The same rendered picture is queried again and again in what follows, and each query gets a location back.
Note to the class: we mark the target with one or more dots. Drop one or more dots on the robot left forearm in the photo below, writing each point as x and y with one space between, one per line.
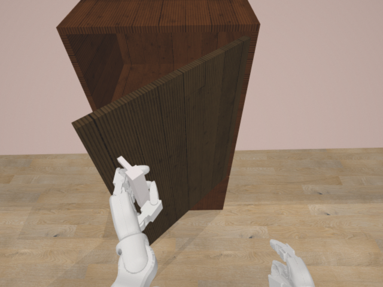
137 265

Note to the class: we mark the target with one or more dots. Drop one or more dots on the robot right hand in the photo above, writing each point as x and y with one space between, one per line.
295 274

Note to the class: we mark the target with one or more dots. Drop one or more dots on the cupboard door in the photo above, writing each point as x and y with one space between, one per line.
180 125

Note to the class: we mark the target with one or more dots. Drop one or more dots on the robot left hand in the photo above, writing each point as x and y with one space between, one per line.
124 214

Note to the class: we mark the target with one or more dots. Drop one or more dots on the handle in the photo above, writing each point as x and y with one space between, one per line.
137 182

